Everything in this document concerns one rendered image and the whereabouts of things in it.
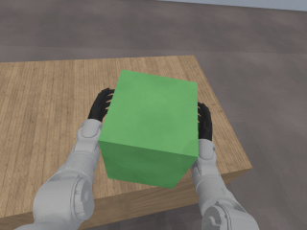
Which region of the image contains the right robot hand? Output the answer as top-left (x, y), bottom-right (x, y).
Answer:
top-left (198, 102), bottom-right (213, 142)

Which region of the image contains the robot right upper arm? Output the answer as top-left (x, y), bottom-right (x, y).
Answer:
top-left (201, 204), bottom-right (259, 230)

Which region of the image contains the pedestal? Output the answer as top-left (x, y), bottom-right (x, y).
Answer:
top-left (0, 55), bottom-right (253, 230)

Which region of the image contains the left robot hand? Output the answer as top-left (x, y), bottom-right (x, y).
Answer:
top-left (87, 88), bottom-right (115, 122)

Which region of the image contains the robot right forearm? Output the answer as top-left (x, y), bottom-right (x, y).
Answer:
top-left (191, 139), bottom-right (248, 216)

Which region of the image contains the carton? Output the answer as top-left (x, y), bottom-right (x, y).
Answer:
top-left (98, 69), bottom-right (199, 189)

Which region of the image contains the robot left upper arm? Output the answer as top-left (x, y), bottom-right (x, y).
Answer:
top-left (13, 177), bottom-right (95, 230)

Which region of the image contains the robot left forearm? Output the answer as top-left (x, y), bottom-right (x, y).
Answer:
top-left (33, 119), bottom-right (103, 219)

